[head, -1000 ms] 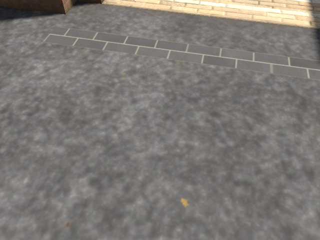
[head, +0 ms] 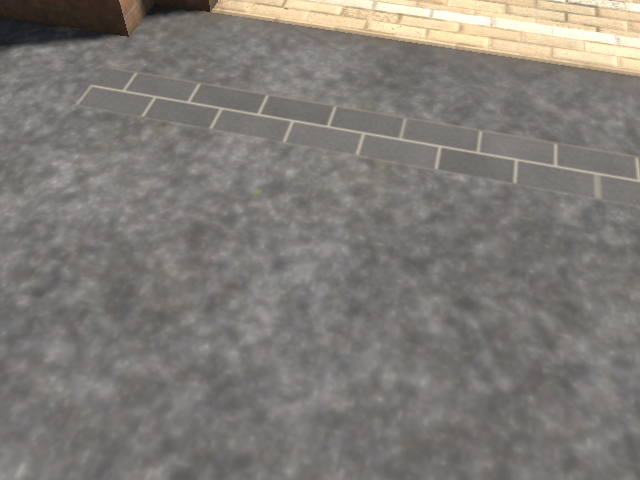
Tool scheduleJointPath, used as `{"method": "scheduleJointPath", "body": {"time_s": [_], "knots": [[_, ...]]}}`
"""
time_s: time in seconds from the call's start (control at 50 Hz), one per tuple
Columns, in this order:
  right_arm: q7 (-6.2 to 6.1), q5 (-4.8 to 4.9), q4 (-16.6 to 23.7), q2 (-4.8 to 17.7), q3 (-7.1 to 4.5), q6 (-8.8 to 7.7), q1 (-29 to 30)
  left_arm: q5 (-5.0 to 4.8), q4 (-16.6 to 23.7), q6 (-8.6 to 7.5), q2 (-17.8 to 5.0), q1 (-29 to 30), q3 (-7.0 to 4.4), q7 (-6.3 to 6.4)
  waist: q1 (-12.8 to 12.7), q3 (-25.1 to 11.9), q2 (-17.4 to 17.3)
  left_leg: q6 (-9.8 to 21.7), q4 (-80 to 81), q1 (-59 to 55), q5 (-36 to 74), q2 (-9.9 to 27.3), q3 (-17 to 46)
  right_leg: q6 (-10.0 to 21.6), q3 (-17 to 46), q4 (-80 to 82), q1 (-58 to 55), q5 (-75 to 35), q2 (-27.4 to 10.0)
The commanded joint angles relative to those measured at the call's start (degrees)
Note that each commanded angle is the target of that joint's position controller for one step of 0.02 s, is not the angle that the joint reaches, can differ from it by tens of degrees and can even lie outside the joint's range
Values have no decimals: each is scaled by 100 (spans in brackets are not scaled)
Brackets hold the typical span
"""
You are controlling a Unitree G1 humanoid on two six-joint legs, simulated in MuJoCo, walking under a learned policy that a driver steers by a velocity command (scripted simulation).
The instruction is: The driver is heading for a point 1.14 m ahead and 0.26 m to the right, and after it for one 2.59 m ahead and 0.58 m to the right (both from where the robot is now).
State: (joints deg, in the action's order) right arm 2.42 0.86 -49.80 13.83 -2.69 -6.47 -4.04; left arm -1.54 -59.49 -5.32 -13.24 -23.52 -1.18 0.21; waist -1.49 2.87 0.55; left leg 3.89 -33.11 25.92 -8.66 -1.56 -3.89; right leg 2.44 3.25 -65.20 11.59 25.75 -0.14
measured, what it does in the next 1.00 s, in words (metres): walks ahead: right foot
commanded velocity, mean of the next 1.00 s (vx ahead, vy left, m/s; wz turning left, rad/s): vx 0.50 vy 0.00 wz -0.01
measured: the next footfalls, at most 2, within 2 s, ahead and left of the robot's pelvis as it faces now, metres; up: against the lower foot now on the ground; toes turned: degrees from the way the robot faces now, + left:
right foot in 0.48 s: +0.46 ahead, -0.14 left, +0.00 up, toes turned -3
left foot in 1.02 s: +0.77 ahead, +0.10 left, +0.00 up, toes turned +1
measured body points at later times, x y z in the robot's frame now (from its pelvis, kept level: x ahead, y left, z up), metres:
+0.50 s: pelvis +0.29 -0.04 +0.00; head +0.33 -0.05 +0.45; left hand +0.50 +0.19 -0.10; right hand +0.23 -0.31 -0.15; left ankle +0.10 +0.08 -0.71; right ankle +0.42 -0.14 -0.72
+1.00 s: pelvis +0.57 -0.03 +0.01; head +0.60 -0.02 +0.46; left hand +0.52 +0.24 -0.13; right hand +0.78 -0.25 -0.09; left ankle +0.73 +0.10 -0.71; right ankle +0.42 -0.14 -0.72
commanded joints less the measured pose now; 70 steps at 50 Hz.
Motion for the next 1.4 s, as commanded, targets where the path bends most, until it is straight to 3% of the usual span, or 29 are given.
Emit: {"method": "scheduleJointPath", "body": {"time_s": [0.02, 0.06, 0.12, 0.26, 0.36, 0.42, 0.46, 0.48, 0.5, 0.52, 0.54, 0.56, 0.58, 0.6, 0.64, 0.7, 0.82, 0.94, 0.98, 1.02, 1.04, 1.06, 1.08, 1.1, 1.12, 1.14, 1.18, 1.26, 1.4], "knots": [[23, -84, -6, 568, -120, -72, -637, -26, 537, -232, -672, 297, -183, 62, 285, -598, -105, 969, 2065, -2140, 249, 1727, 2486, 149, 199, -913, 2375, -881, -635], [51, -132, -128, 360, -61, -96, -608, 9, 497, -65, -428, 20, -199, 69, -7, -518, -363, 953, 2371, -1556, 459, 1422, 1860, 144, 212, -510, 1866, -1094, -841], [-39, -103, -311, 560, -85, -110, -908, 51, 671, 68, -424, 397, -239, 92, -49, -141, -357, 1062, 2705, -1235, 630, 1343, 1412, 3, 67, 104, 2231, -1398, -948], [-257, -38, -499, 819, -112, 11, -1675, 99, 1190, -20, -351, 2058, -214, 0, 419, 129, -284, 792, 2822, -1781, 857, 1133, 823, -186, -266, 2607, 2698, -3294, -696], [-281, 6, -732, 865, -141, 139, -2202, 32, 1506, -79, -367, 2848, -155, -169, 645, 306, -298, 761, 2460, -2777, 1019, 1468, 823, -83, -317, 3388, 2904, -2994, -519], [-311, 14, -740, 972, -199, 232, -2112, 18, 1584, -135, -549, 2711, -203, -263, 409, 129, -446, 621, 1956, -3235, 1956, 1669, 848, 140, -388, 3642, 2489, -2354, -360], [-310, -9, -654, 994, -196, 291, -1839, 30, 1271, -149, -902, 1548, -396, -239, -251, -603, -558, 421, 628, -3054, 3770, 1372, 569, 393, -701, 3771, 773, -2253, 30], [-306, -66, -542, 826, -113, 291, -1799, 71, 976, -139, -1252, 428, -533, -188, -678, -1388, -372, 233, -811, -2123, 3192, 1070, 355, 686, -211, 3556, -986, -2369, -426], [-233, -91, -470, 144, 93, 178, -2495, 181, 807, -94, -1851, -380, -689, -159, -516, -2353, 953, -215, -3201, 324, 676, 126, 113, 1620, 2401, 3776, -3434, -1542, -1979], [-200, -7, -563, 224, 98, 19, -2444, 150, 776, -77, -1437, -401, -551, -173, -540, -2708, 1247, -188, -4169, 1219, -2312, -186, 972, 1808, 3991, 4714, -3727, -1086, -2342], [-176, 159, -394, 793, -55, -82, -1880, 102, 848, -85, -1099, 111, -435, -168, -472, -1779, 951, -55, -4533, 1743, -2085, 206, 1112, 1443, 3179, 4805, -2995, -946, -2120], [-197, 198, -273, 864, -68, -118, -1461, 104, 994, -82, -888, 671, -365, -160, -304, -1167, 549, -2, -4335, 1701, -1525, 542, 917, 1244, 2311, 4935, -2051, -1338, -1904], [-239, 122, -248, 806, -95, -95, -1253, 140, 1043, -90, -710, 1046, -307, -188, -124, -732, 204, -24, -3937, 1462, -1103, 758, 804, 1138, 1710, 5160, -1184, -1804, -1665], [-271, 56, -269, 729, -136, -14, -1323, 185, 1049, -117, -567, 1220, -261, -209, 89, -550, 275, -32, -3591, 1083, -819, 944, 831, 1022, 1267, 5357, -635, -2041, -1435], [-287, 24, -334, 435, -114, 143, -1552, 195, 948, -144, -569, 1171, -265, -237, 262, -445, 366, -100, -3295, 689, -599, 1017, 769, 1063, 869, 5646, -124, -2310, -1259], [-319, -28, -152, 453, -145, 223, -1123, 190, 788, -163, -813, 874, -325, -149, 257, -190, 256, -262, -2595, 1173, 3, 1084, 721, 1150, 517, 5857, -96, -2787, -1238], [-227, -25, 225, 301, -93, 144, 147, 112, 588, -73, -916, 327, -329, -3, -106, 42, 254, -341, -531, 1235, 1521, 835, 461, 893, -9, 5956, -451, -2724, -1029], [-42, 30, 593, 398, -64, 46, 926, 39, 306, 80, -971, -164, -381, 43, -235, 277, 265, -150, 324, 1337, 961, 652, 507, 836, 191, 5441, -1459, -2948, -1465], [-17, 32, 556, 582, -132, -12, 599, 24, 337, 134, -1076, -26, -424, 63, 21, 82, 389, -53, 498, 686, 562, 484, 441, 745, 328, 5049, -1540, -3564, -1516], [-84, 7, 141, 1037, -370, -51, -890, 66, 452, 170, -972, 225, -373, 57, 770, -854, 342, 196, 528, -1562, 612, 314, 298, 485, 60, 3418, -947, -4626, -1032], [-156, -96, -28, 1507, -489, -45, -1960, 180, 632, 161, -695, 183, -259, 52, 1075, -1834, -352, 547, 358, -3408, 590, 1472, 1531, 253, -248, 1541, 305, -2940, -552], [-119, -114, -157, 1733, -522, -2, -2166, 71, 600, 52, 86, -639, -68, 14, 641, -2582, -1942, 1316, 1101, -5062, -489, 2669, 4068, -40, -150, -259, 2386, 675, 350], [-123, -87, -70, 1118, -362, -8, -2034, -73, 544, -29, -640, -272, -234, 17, 832, -2256, -1264, 1073, 1445, -4679, -1038, 2482, 4147, 16, 537, -908, 2867, 768, 49], [-150, -70, -1, 865, -284, -24, -1564, -162, 717, -59, -899, 233, -323, 25, 758, -1451, -998, 803, 1551, -3931, -863, 2347, 3231, 79, 420, -994, 3179, 245, -206], [-151, -83, 62, 740, -234, -36, -1116, -135, 759, -45, -843, 464, -331, 67, 569, -1024, -548, 689, 1737, -3098, -383, 2168, 2596, 65, 305, -816, 2955, -281, -489], [-141, -109, 61, 591, -204, -47, -835, -59, 766, 0, -770, 556, -375, 92, 413, -701, -480, 628, 1959, -2451, -67, 1985, 2064, 53, 293, -541, 2721, -618, -658], [-141, -173, 0, 434, -180, -74, -644, -71, 741, 162, -499, 340, -392, 67, 151, -500, -673, 576, 2303, -1822, 216, 1745, 1342, 61, 298, -291, 2229, -939, -838], [-246, -183, -137, 670, -271, -101, -761, -16, 999, 345, -395, 715, -428, 61, 79, -144, -417, 669, 2600, -1678, 834, 1748, 520, -33, 324, 227, 2745, -1635, -903], [-392, -122, -234, 938, -347, 33, -1143, 49, 1492, 280, -263, 1951, -335, -176, 443, 208, -232, 518, 2646, -2253, 1179, 1704, -511, -38, -263, 2184, 2889, -2872, -741]]}}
